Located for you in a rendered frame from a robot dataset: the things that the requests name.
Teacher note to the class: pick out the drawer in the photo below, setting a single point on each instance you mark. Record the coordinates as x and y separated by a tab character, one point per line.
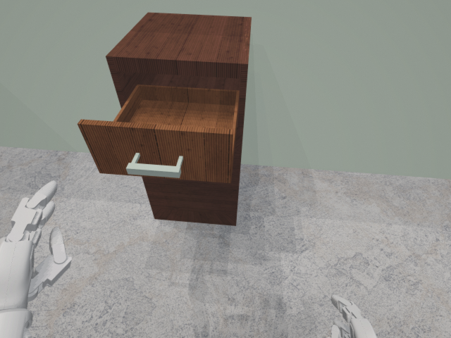
162	123

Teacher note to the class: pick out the handle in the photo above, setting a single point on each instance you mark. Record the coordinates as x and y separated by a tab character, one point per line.
135	168

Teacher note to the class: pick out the robot right hand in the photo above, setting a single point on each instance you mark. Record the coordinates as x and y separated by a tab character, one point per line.
359	327

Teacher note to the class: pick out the robot left hand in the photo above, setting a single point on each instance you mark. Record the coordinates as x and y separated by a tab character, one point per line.
17	251

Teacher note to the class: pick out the robot left forearm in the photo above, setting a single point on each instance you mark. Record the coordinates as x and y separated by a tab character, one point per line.
14	323

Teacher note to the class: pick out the cabinet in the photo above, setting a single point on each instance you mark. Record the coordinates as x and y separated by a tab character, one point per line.
197	51

